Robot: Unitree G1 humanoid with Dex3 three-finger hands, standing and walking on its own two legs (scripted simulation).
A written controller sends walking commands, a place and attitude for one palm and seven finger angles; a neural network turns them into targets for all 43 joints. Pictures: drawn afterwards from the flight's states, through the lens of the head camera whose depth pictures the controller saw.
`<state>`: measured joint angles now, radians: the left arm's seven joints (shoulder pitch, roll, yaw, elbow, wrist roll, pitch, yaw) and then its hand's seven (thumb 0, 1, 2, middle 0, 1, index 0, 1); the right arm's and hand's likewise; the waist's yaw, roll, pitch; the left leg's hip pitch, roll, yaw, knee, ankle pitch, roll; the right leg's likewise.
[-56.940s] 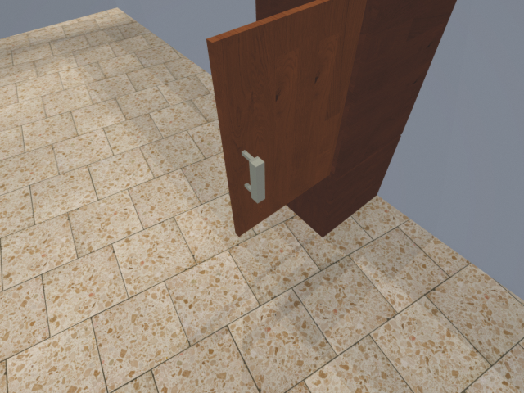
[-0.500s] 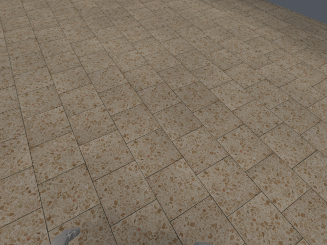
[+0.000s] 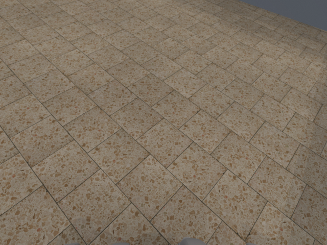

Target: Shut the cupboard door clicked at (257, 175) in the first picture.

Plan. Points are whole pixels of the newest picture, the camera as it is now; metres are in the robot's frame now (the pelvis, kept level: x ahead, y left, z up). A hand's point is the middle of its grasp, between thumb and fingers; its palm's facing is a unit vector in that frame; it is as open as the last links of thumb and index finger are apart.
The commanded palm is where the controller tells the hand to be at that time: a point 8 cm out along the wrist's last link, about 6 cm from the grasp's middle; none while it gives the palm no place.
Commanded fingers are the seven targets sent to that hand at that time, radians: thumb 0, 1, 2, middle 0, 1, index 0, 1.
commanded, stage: turn to face it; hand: left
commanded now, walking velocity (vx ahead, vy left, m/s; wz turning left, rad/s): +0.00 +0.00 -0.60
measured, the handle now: out of the picture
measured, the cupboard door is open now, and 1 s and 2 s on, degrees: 34 34 34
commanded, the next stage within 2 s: none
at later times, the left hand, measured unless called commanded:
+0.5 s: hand (113, 234) +0.16 +0.13 -0.15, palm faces -0.28 -0.92 -0.26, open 7.4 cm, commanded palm none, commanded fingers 0.00 0.90 0.90 -0.20 -0.30 -0.20 -0.30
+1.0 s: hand (134, 199) +0.25 +0.09 -0.15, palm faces -0.56 -0.79 -0.24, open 7.4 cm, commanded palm none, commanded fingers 0.00 0.90 0.90 -0.20 -0.30 -0.20 -0.30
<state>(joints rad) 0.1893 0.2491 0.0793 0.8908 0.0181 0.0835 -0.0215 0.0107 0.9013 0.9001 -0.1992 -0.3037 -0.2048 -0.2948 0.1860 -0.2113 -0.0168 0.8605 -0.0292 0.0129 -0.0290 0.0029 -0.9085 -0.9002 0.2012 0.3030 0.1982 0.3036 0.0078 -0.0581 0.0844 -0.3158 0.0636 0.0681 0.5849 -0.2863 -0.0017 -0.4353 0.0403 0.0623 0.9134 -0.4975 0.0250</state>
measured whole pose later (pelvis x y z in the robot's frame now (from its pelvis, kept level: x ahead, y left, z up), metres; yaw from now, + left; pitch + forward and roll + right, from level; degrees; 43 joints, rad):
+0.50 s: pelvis +0.01 -0.03 +0.01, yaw -17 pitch +1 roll +1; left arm 0.19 0.21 0.05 0.87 0.02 0.04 -0.01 0.01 0.90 0.90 -0.20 -0.30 -0.20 -0.29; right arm 0.17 -0.27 -0.05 0.89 -0.02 0.07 -0.02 0.01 -0.91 -0.90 0.20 0.30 0.20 0.30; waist -0.01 0.02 0.09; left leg -0.50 0.08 0.04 1.06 -0.41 -0.08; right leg -0.26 0.02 0.03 0.51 -0.27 -0.03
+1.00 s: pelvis +0.04 -0.02 +0.01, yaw -36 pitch +1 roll -2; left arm 0.14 0.27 0.09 0.87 0.02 0.08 -0.05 0.01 0.91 0.90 -0.19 -0.30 -0.20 -0.29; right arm 0.22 -0.22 -0.02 0.88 -0.03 0.03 -0.02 0.00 -0.90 -0.90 0.20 0.30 0.20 0.30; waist -0.01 0.02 0.10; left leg -0.24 0.17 0.22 0.55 -0.31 -0.02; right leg -0.38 -0.03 -0.06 0.80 -0.43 0.04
